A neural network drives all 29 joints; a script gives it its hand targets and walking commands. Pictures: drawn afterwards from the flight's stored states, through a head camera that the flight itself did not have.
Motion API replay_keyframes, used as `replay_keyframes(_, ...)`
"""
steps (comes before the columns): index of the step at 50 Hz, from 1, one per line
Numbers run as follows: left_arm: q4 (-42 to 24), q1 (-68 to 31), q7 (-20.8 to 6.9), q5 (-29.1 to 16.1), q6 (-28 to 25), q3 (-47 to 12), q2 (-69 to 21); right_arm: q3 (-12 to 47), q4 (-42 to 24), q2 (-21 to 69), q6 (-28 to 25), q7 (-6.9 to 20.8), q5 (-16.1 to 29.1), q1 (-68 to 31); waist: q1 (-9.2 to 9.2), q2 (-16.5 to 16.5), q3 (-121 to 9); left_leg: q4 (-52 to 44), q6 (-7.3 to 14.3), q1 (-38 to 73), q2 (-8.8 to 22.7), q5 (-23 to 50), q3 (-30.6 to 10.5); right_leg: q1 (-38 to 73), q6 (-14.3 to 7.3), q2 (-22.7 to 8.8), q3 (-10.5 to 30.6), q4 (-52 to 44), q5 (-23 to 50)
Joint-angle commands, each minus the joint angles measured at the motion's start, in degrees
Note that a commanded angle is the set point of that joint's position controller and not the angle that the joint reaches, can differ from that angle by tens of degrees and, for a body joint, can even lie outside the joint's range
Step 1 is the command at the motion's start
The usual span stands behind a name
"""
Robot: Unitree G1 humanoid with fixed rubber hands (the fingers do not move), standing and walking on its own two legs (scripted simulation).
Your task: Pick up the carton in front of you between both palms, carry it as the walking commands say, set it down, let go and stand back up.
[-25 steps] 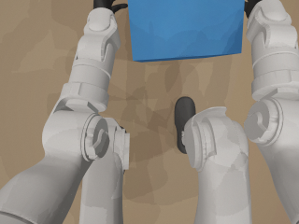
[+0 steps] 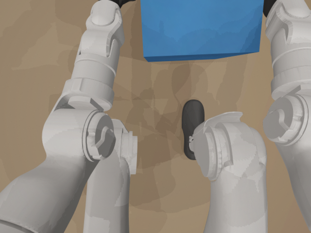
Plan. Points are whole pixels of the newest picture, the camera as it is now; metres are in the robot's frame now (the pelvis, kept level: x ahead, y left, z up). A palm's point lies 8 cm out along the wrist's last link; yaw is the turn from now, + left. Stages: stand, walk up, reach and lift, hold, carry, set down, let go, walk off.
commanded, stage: set down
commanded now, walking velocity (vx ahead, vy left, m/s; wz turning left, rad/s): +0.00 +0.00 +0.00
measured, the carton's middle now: (189, 13) +0.52 -0.14 -0.25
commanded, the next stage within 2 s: let go in 1.46 s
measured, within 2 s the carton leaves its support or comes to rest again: neither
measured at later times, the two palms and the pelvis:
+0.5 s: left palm (92, 3) +0.55 +0.06 -0.17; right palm (291, 5) +0.49 -0.33 -0.17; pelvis -0.01 +0.00 +0.01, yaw -1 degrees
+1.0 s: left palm out of the picture +0.56 +0.05 +0.00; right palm out of the picture +0.50 -0.33 -0.01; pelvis +0.02 -0.01 +0.11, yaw -2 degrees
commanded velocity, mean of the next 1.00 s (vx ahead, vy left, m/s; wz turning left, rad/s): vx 0.00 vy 0.00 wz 0.00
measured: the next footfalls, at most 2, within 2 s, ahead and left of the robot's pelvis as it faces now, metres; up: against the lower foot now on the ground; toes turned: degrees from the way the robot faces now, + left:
none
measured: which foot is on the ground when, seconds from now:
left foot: down 0.00-1.00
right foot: down 0.00-1.00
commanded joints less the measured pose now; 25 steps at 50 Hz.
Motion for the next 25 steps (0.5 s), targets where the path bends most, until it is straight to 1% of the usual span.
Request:
replay_keyframes(1, 3.37, -18.35, -8.14, -0.32, 0.74, -12.39, -29.75, 9.85, 1.21, 34.16, -0.21, 9.82, 1.57, -19.03, -1.01, 4.62, -44.06, -14.37, 3.46, 5.52, 0.31, 5.63, 6.72, 36.18, -1.83, 5.43, -2.76, -4.62, 3.86)
replay_keyframes(4, 2.94, -18.52, -7.28, -0.49, 0.28, -12.36, -26.31, 8.82, 2.56, 30.50, -1.11, 8.96, 1.26, -18.63, -1.23, 4.13, -44.15, -14.24, 2.78, 7.43, 0.86, 5.77, 6.54, 36.88, -1.25, 4.80, -3.00, -4.47, 3.74)
replay_keyframes(5, 2.55, -17.88, -6.63, -0.55, 0.01, -11.86, -23.21, 7.95, 3.15, 27.39, -1.65, 8.30, 1.21, -17.81, -1.28, 3.91, -44.38, -14.16, 2.43, 8.40, 1.19, 5.84, 6.55, 37.31, -0.95, 4.42, -3.13, -4.37, 3.69)
replay_keyframes(6, 2.02, -16.31, -5.45, -0.48, -0.40, -10.52, -17.53, 6.27, 3.71, 21.78, -2.41, 7.09, 1.08, -16.06, -1.36, 3.67, -44.70, -14.08, 1.99, 9.55, 1.64, 5.90, 6.67, 37.96, -0.61, 3.90, -3.32, -4.35, 3.59)
replay_keyframes(8, 1.09, -13.25, -1.90, -0.89, -1.35, -8.30, -2.68, 2.12, 5.23, 6.70, -4.58, 3.28, 0.97, -11.48, -1.70, 3.20, -45.73, -14.23, 1.04, 12.27, 2.70, 5.93, 6.79, 39.92, -0.07, 2.93, -3.71, -4.50, 3.76)
replay_keyframes(9, 0.48, -11.26, 0.58, -2.76, -1.98, -8.10, 6.80, 0.71, 6.15, -3.49, -5.94, 0.62, 1.90, -8.79, -1.55, 2.92, -46.51, -14.56, 0.66, 14.00, 3.24, 6.04, 6.94, 40.96, 0.16, 2.45, -4.05, -4.56, 4.50)
replay_keyframes(10, -0.08, -10.72, 2.75, -5.06, -2.65, -9.03, 12.72, 0.19, 5.92, -9.75, -7.37, -1.74, 3.41, -7.96, -1.94, 2.15, -47.42, -14.81, 0.53, 14.83, 3.74, 6.59, 6.84, 41.85, 0.32, 2.07, -4.26, -4.66, 5.66)
replay_keyframes(11, -0.20, -11.93, 3.76, -7.41, -3.02, -10.51, 13.80, 0.27, 5.22, -11.51, -8.47, -3.09, 4.71, -9.43, -2.58, 1.77, -48.73, -14.65, 0.55, 15.32, 4.07, 7.84, 6.49, 42.87, 0.22, 1.88, -4.13, -4.55, 7.54)
replay_keyframes(13, -1.24, -14.14, 4.13, -12.12, -3.73, -13.37, 13.78, 0.89, 3.71, -13.94, -10.27, -4.33, 7.03, -12.23, -4.02, 2.06, -52.12, -13.78, 0.40, 16.04, 4.68, 10.92, 5.78, 44.60, -0.16, 1.43, -3.88, -3.68, 12.07)
replay_keyframes(15, -3.22, -15.64, 3.87, -16.02, -4.27, -17.35, 12.37, 2.83, 1.99, -14.56, -11.50, -4.33, 9.80, -14.00, -5.01, 2.80, -56.69, -13.02, 0.23, 17.79, 5.26, 14.66, 5.26, 46.50, -0.55, 1.07, -3.71, -2.71, 16.91)
replay_keyframes(17, -6.20, -16.60, 3.70, -18.13, -4.28, -19.84, 11.31, 4.24, -0.29, -15.66, -12.10, -3.90, 12.12, -15.51, -5.35, 3.74, -60.12, -12.93, -0.15, 18.74, 5.61, 16.70, 5.23, 48.76, -1.05, 0.84, -3.46, -2.40, 19.90)
replay_keyframes(19, -9.29, -16.97, 3.79, -19.34, -3.98, -20.89, 11.82, 4.88, -2.19, -16.91, -11.95, -3.60, 13.40, -15.84, -5.75, 2.99, -63.88, -13.13, -0.33, 19.41, 5.66, 17.20, 5.60, 53.07, -1.18, 0.87, -3.46, -2.60, 22.33)
replay_keyframes(21, -11.68, -16.07, 4.24, -19.54, -3.35, -20.60, 13.09, 4.99, -3.60, -17.95, -11.27, -3.40, 14.06, -14.70, -5.78, 1.85, -68.32, -13.68, -0.53, 20.47, 5.42, 16.23, 6.57, 58.44, -1.00, 1.01, -3.69, -3.08, 23.55)
replay_keyframes(25, -15.14, -12.75, 5.56, -18.09, -1.35, -17.84, 14.40, 4.91, -7.12, -18.58, -8.78, -3.18, 13.87, -12.04, -4.51, -1.02, -74.93, -16.28, -0.30, 20.19, 4.51, 12.03, 8.73, 67.58, -0.37, 1.63, -4.81, -4.95, 21.87)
